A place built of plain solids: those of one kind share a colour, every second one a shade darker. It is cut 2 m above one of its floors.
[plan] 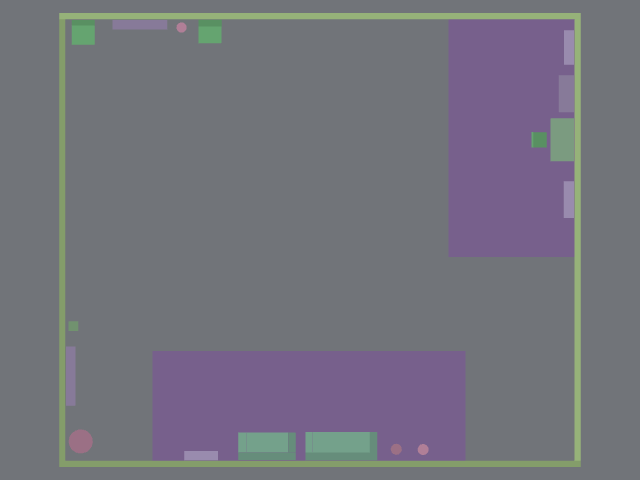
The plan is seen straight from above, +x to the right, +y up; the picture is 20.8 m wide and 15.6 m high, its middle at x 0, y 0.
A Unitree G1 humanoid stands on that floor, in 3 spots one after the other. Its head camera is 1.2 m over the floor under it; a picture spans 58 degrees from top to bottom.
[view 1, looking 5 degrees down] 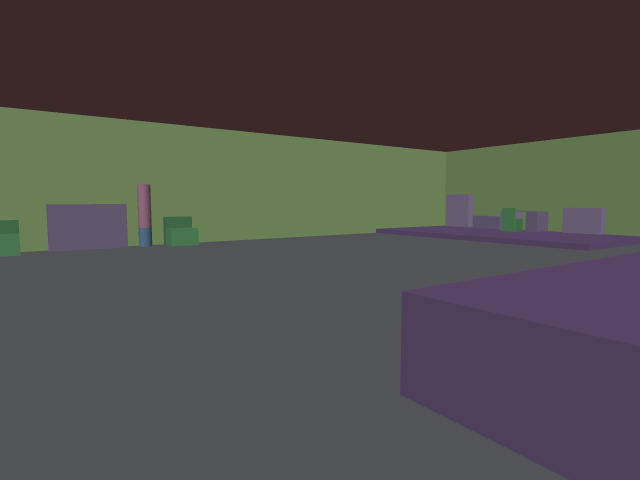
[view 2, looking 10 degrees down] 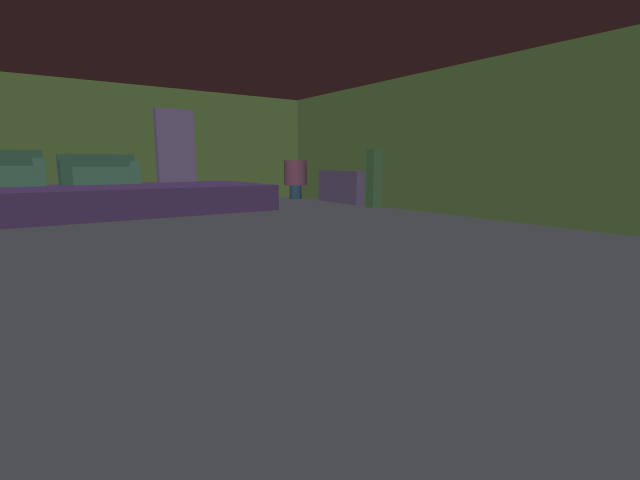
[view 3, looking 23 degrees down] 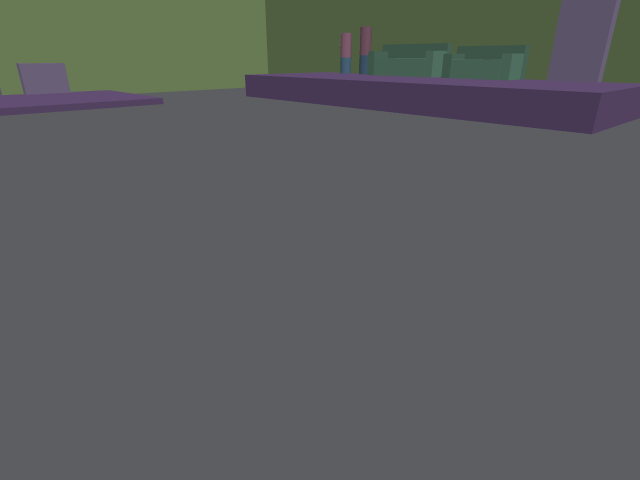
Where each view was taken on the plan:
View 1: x -7.35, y -5.46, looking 55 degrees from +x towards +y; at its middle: ground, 13.77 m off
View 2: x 0.17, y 6.29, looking -125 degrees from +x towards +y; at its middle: ground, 6.91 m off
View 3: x -7.72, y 4.72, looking -43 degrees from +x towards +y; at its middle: ground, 3.07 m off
